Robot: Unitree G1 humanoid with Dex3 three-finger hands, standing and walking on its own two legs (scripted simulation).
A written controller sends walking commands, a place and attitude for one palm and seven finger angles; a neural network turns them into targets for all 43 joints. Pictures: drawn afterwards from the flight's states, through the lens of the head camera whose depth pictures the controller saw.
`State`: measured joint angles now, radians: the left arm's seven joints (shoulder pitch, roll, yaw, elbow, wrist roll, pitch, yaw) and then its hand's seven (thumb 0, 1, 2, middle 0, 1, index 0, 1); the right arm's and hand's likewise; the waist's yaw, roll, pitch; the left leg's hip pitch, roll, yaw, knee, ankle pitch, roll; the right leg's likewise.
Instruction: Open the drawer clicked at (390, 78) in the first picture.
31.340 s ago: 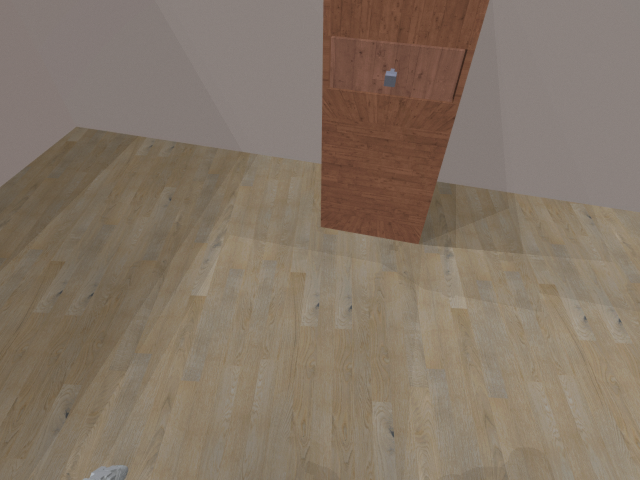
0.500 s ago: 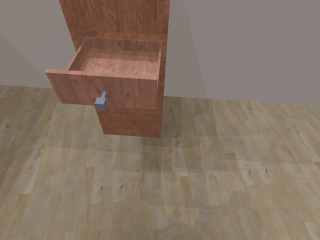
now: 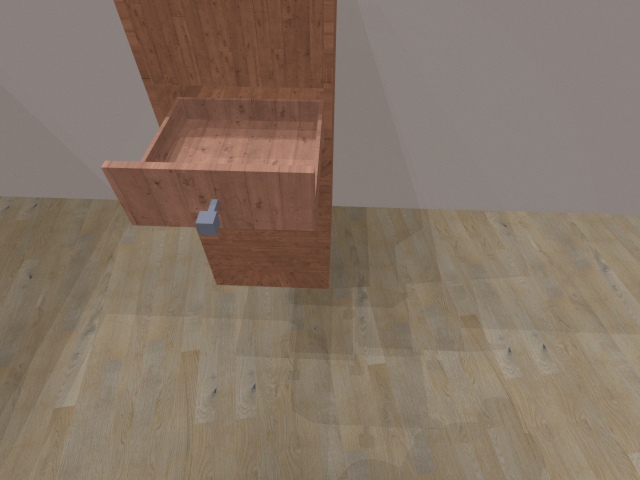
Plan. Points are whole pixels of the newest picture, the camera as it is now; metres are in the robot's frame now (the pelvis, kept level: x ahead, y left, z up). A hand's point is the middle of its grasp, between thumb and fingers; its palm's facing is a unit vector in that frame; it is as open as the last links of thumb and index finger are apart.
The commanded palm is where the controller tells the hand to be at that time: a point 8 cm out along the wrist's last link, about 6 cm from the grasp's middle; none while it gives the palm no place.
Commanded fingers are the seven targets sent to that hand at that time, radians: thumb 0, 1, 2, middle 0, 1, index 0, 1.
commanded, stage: let the arm hang, fingers relaxed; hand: left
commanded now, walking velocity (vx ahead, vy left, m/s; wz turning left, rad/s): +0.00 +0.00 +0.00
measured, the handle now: (210, 216) +0.56 +0.24 -0.04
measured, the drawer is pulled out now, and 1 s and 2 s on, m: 0.30 0.30 0.30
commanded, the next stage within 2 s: look to check the result in 0.22 s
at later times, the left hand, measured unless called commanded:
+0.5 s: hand out of the picture +0.02 +0.17 -0.17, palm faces +0.02 -0.98 -0.20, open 7.4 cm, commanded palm none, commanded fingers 0.00 0.90 0.90 -0.20 -0.30 -0.20 -0.30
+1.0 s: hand out of the picture +0.05 +0.18 -0.17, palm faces +0.01 -0.97 -0.23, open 7.4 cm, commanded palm none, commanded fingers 0.00 0.90 0.90 -0.20 -0.30 -0.20 -0.30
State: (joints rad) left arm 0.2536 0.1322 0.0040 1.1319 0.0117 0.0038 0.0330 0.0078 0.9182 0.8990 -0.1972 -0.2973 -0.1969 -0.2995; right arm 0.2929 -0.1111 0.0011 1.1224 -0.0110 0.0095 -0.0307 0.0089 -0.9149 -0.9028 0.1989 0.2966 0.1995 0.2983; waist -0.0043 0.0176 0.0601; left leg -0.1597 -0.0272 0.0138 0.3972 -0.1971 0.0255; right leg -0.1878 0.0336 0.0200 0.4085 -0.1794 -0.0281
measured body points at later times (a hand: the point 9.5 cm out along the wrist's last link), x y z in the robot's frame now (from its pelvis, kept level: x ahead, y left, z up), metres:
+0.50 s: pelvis +0.01 -0.01 +0.00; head +0.03 -0.01 +0.45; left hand +0.02 +0.22 -0.16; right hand +0.00 -0.22 -0.16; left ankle +0.01 +0.10 -0.74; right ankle +0.03 -0.10 -0.74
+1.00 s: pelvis +0.02 -0.01 +0.00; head +0.04 -0.01 +0.45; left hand +0.05 +0.23 -0.15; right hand +0.03 -0.24 -0.16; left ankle +0.01 +0.10 -0.74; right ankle +0.03 -0.10 -0.74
